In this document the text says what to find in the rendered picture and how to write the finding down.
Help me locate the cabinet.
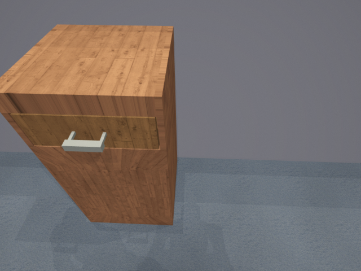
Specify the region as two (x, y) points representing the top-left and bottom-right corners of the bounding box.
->
(0, 24), (177, 225)

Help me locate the handle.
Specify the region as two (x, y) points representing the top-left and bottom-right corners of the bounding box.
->
(62, 132), (107, 152)

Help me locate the drawer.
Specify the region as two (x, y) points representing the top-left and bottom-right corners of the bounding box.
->
(10, 113), (160, 149)

